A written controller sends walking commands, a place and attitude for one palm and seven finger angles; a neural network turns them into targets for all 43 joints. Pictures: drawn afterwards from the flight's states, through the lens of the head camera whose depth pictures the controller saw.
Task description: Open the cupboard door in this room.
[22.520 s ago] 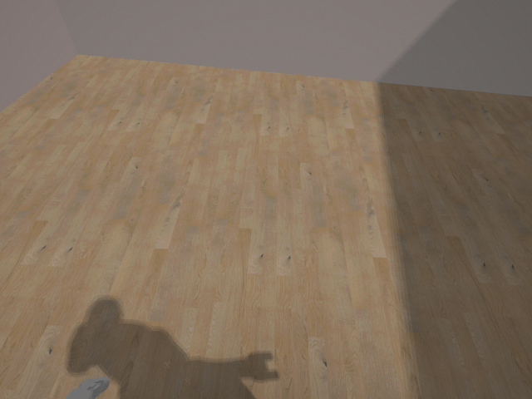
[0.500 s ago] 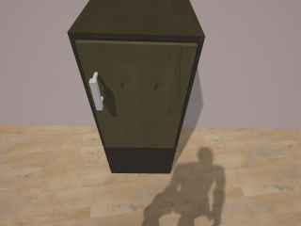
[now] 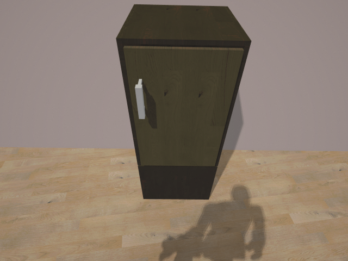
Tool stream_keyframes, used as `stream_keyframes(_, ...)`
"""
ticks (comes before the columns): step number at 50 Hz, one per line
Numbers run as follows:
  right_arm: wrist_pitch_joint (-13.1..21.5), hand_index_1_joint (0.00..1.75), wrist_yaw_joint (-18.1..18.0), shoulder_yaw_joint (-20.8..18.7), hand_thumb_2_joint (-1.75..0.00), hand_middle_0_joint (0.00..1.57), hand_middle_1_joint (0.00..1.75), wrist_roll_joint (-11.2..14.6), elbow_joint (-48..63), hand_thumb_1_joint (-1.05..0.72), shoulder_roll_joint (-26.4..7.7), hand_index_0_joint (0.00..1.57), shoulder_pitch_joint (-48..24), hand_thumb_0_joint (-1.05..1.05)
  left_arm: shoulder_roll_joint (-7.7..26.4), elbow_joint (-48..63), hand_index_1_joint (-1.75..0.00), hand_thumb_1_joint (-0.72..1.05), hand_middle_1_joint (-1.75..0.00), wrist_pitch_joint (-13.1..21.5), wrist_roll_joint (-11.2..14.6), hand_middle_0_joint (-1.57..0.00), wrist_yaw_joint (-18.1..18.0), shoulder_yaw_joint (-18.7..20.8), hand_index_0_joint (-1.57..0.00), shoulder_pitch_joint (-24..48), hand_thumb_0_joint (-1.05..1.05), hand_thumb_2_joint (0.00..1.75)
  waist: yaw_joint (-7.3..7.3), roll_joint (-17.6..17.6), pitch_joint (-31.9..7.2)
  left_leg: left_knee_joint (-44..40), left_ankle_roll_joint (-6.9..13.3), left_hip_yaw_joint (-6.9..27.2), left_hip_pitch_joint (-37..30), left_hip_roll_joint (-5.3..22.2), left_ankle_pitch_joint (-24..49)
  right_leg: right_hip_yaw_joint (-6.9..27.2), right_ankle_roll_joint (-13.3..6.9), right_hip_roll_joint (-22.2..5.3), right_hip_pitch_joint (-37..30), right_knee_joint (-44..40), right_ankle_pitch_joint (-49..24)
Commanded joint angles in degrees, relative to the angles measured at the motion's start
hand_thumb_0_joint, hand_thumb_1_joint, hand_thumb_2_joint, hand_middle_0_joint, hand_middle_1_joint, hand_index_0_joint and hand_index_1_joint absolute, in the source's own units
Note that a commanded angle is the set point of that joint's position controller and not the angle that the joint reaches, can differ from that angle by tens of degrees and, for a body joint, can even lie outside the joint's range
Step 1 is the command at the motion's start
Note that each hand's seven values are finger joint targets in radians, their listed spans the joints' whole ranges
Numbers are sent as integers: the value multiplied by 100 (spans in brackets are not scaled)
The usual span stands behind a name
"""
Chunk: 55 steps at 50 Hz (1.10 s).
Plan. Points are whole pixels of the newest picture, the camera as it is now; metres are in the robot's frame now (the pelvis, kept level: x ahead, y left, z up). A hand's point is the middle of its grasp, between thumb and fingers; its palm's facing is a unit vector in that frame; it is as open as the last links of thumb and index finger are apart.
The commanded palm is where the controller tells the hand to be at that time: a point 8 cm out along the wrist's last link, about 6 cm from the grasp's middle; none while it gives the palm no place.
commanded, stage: come to a stop and stand still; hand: left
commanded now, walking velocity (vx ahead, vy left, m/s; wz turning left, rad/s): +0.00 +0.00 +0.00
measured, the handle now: (141, 99) +0.62 +0.16 +0.04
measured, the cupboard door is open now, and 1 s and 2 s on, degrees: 0 0 0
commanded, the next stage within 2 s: look again from close up in 1.20 s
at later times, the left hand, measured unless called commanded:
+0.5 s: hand out of the picture -0.08 +0.16 -0.20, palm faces +0.07 -0.99 -0.10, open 7.4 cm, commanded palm none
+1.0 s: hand out of the picture -0.11 +0.27 -0.18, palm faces +0.00 -0.99 -0.17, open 7.4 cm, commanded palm none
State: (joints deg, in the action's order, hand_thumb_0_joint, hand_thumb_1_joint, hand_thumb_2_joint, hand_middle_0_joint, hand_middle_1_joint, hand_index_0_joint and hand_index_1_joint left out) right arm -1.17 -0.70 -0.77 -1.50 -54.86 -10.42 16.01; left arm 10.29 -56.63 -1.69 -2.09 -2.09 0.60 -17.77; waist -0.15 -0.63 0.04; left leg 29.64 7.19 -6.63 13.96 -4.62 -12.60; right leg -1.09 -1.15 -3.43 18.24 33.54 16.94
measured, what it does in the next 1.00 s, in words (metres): walks backwards: right foot, then left foot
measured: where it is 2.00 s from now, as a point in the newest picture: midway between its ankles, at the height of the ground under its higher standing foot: outside the picture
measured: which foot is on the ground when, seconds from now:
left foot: down 0.00-0.70, up 0.72-0.88, down 0.90-1.00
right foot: down 0.00-0.46, up 0.48-0.68, down 0.70-0.90, up 0.92-1.00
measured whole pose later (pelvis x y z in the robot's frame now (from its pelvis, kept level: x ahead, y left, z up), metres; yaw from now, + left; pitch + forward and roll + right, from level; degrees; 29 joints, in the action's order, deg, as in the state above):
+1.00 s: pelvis -0.14 +0.08 +0.00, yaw -1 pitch -1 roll -1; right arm -0.6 -1.8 -1.4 -2.2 -59.8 -7.7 24.8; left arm 11.7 -56.5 -2.7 -2.3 -0.3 3.5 -18.2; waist 1.9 3.0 -0.6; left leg 34.2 2.4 -0.4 17.7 -0.8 -15.4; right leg 0.7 -1.4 -0.1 27.7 59.8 21.8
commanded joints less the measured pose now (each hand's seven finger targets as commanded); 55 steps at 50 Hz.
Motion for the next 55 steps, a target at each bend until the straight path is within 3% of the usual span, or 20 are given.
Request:
stream_keyframes(1, 122, 30, -41, -180, -90, 20, 30, 26, 408, -90, -807, 20, -171, 0, 250, 175, -30, 90, -30, 35, 27, -20, 34, 88, -20, -530, 0, 90, -121, -69, 547, -2053, -192, 1979, 1184, 1556, -2493, -50, -39, 135, -395, 236, 120)
stream_keyframes(9, 38, 30, -14, -187, -90, 20, 30, 38, 229, -90, -766, 20, -247, 0, 168, -51, -30, 90, -30, 50, 5, -20, 22, 107, -20, -1198, 0, 90, -223, 10, 814, -1955, -223, 1676, 1542, 1369, -2608, 14, -98, 181, -789, -374, 218)
stream_keyframes(16, -52, 30, -27, -172, -90, 20, 30, 44, -152, -90, -312, 20, 603, 0, 325, 19, -30, 90, -30, 185, 59, -20, 0, 162, -20, -548, 0, 90, 389, 876, 523, 215, -532, 715, -567, 411, -1093, 1336, -419, -546, 1588, -2053, 2130)
stream_keyframes(20, -49, 30, -60, -190, -90, 20, 30, 37, -430, -90, -125, 20, 1370, 0, 445, 202, -30, 90, -30, 133, 101, -20, -36, 283, -20, 219, 0, 90, 731, 783, 88, 896, -581, 599, -1352, 385, -743, 1009, -348, -609, 2251, -1891, 1927)
stream_keyframes(22, 57, 30, -86, -203, -90, 20, 30, -16, -409, -90, -240, 20, 1361, 0, 229, 183, -30, 90, -30, 79, 111, -20, -4, 243, -20, 79, 0, 90, 595, -266, 465, -663, -457, 1659, -579, 1033, -2117, 544, -125, -2, 2193, -527, 1641)
stream_keyframes(24, 124, 30, -156, -245, -90, 20, 30, 0, -132, -90, -622, 20, 489, 0, 43, -14, -30, 90, -30, -31, 76, -20, -13, 292, -20, -706, 0, 90, -31, -1745, 724, -2712, -426, 3173, 1570, 2048, -3798, 215, -28, 500, 652, 2067, 563)
stream_keyframes(28, 112, 30, -133, -213, -90, 20, 30, 10, 79, -90, -560, 20, -383, 0, 9, -402, -30, 90, -30, -179, 19, -20, 7, 390, -20, -1711, 0, 90, -588, -519, 570, -3007, -1027, 1927, 2259, 1468, -2498, -141, -8, 600, -195, 3394, 249)
stream_keyframes(33, -161, 30, -169, -347, -90, 20, 30, -15, -156, -90, -592, 20, -220, 0, 135, -776, -30, 90, -30, -179, 138, -20, -30, 466, -20, -3209, 0, 90, -774, -376, 844, -2191, -2027, 777, 1263, 550, -1368, -1099, -352, 666, -2029, -1965, 1427)
stream_keyframes(34, -276, 30, -181, -378, -90, 20, 30, 131, -347, -90, -322, 20, 283, 0, 237, -636, -30, 90, -30, -146, 88, -20, -117, 432, -20, -2692, 0, 90, -494, 1498, 814, 565, -1787, 129, 1148, -95, -1390, 259, -833, -472, -1410, -2822, 1234)
stream_keyframes(35, -340, 30, -183, -432, -90, 20, 30, 139, -355, -90, -8, 20, 958, 0, 289, -28, -30, 90, -30, -119, -12, -20, -202, 280, -20, -931, 0, 90, 299, 2361, 1272, 3592, -1156, 954, 1168, 42, -1774, 1707, -1334, -1803, 727, -2782, 1531)
stream_keyframes(37, -386, 30, 6, -503, -90, 20, 30, 29, -200, -90, -424, 20, 1684, 0, 993, 987, -30, 90, -30, 89, 5, -20, -243, 421, -20, 1954, 0, 90, 1508, 1263, 517, 5385, -877, 1216, 134, 401, -831, 1047, -1299, -1833, 1909, -2651, 548)
stream_keyframes(39, -191, 30, 86, -355, -90, 20, 30, 116, -186, -90, -130, 20, 1307, 0, 553, 832, -30, 90, -30, 296, 20, -20, -134, 325, -20, 1215, 0, 90, 920, 1169, 702, 3412, -767, 938, 345, 585, -633, 553, -664, -1119, 1708, -2713, 1391)
stream_keyframes(41, -4, 30, 67, -263, -90, 20, 30, 86, -68, -90, 17, 20, 733, 0, 587, 391, -30, 90, -30, 255, -15, -20, -90, 310, -20, 145, 0, 90, 297, 371, 876, 1253, -644, 584, 304, 640, -1106, 561, -693, -1009, 595, -1867, 962)
stream_keyframes(43, 95, 30, 9, -181, -90, 20, 30, -3, -245, -90, 42, 20, 1179, 0, 706, 155, -30, 90, -30, 98, 32, -20, 17, 365, -20, -412, 0, 90, 176, -94, 738, -332, -646, 88, -446, 285, -915, 357, -490, -500, 714, -874, 2044)
stream_keyframes(44, 152, 30, -24, -201, -90, 20, 30, -25, -301, -90, -215, 20, 1544, 0, 463, 188, -30, 90, -30, 53, 47, -20, 91, 319, -20, -461, 0, 90, 276, -888, 786, -827, -553, 905, -421, 608, -1504, 4, -296, -111, 943, 322, 2091)
stream_keyframes(45, 192, 30, -105, -276, -90, 20, 30, -89, -269, -90, -663, 20, 1721, 0, 161, 350, -30, 90, -30, 32, 63, -20, 132, 286, -20, -520, 0, 90, 336, -2082, 793, -1884, -81, 3156, -166, 1886, -3271, -363, -2, 539, 1882, 1921, 1846)
stream_keyframes(46, 166, 30, -200, -324, -90, 20, 30, -63, -177, -90, -1017, 20, 1547, 0, 289, 586, -30, 90, -30, 18, 29, -20, 183, 335, -20, -215, 0, 90, 322, -1634, 1026, -2571, 343, 4446, 556, 2613, -4155, 311, -65, 427, 2166, 2981, 1341)
stream_keyframes(47, 159, 30, -214, -301, -90, 20, 30, -77, 19, -90, -1077, 20, 968, 0, 364, 667, -30, 90, -30, 28, 20, -20, 257, 381, -20, -86, 0, 90, 37, -771, 940, -2633, 475, 4531, 999, 2678, -3988, 581, -97, 202, 1985, 3396, 712)
stream_keyframes(49, 258, 30, -217, -195, -90, 20, 30, -56, 28, -90, -748, 20, 455, 0, 308, 373, -30, 90, -30, 32, -28, -20, 267, 366, -20, -393, 0, 90, -263, -434, 566, -2400, 0, 3734, 1133, 2156, -3182, 559, -72, 264, 1723, 3814, -51)
stream_keyframes(55, 432, 30, -236, -186, -90, 20, 30, -29, -402, -90, -450, 20, 1240, 0, 239, 339, -30, 90, -30, 89, 0, -20, 343, 317, -20, 12, 0, 90, 133, -574, 479, -2101, -25, 2345, -7, 1724, -1721, 274, 50, 206, 2199, 3358, -570)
